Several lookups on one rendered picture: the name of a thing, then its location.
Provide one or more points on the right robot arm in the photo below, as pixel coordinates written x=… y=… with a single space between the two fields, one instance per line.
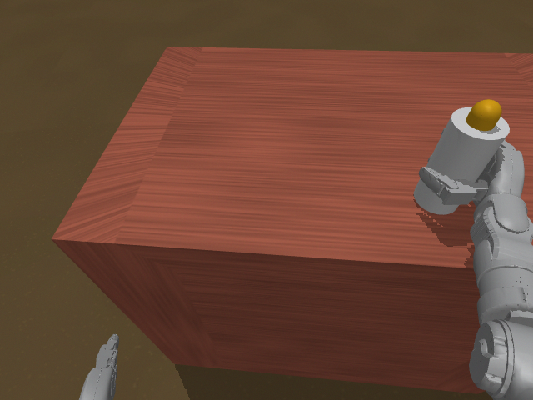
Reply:
x=502 y=359

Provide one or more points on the bottle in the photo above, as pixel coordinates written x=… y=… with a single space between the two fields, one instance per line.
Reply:
x=469 y=141

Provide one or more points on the right robot hand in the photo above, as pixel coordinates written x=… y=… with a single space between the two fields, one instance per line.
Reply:
x=504 y=173

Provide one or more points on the left robot hand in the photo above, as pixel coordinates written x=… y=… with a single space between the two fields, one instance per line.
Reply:
x=100 y=383

